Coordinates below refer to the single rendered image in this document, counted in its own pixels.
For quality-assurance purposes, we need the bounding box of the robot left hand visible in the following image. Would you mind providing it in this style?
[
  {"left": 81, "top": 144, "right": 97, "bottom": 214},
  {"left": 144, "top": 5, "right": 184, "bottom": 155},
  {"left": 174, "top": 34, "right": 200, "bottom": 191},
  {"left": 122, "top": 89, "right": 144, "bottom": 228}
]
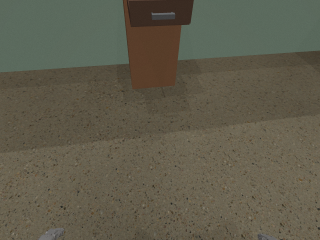
[{"left": 38, "top": 228, "right": 64, "bottom": 240}]

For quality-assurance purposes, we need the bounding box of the handle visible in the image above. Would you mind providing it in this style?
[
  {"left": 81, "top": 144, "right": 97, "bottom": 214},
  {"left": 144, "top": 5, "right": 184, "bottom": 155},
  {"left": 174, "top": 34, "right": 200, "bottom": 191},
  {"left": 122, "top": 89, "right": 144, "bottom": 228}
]
[{"left": 151, "top": 12, "right": 176, "bottom": 20}]

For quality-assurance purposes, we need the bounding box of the drawer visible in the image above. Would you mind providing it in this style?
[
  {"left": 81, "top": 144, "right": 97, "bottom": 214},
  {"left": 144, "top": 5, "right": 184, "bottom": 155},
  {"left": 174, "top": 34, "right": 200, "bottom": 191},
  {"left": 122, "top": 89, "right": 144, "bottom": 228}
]
[{"left": 127, "top": 0, "right": 194, "bottom": 27}]

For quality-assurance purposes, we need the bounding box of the cabinet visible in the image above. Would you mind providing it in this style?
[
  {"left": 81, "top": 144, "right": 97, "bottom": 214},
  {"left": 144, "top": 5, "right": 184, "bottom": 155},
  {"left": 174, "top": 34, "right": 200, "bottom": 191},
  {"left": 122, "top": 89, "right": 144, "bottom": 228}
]
[{"left": 123, "top": 0, "right": 182, "bottom": 89}]

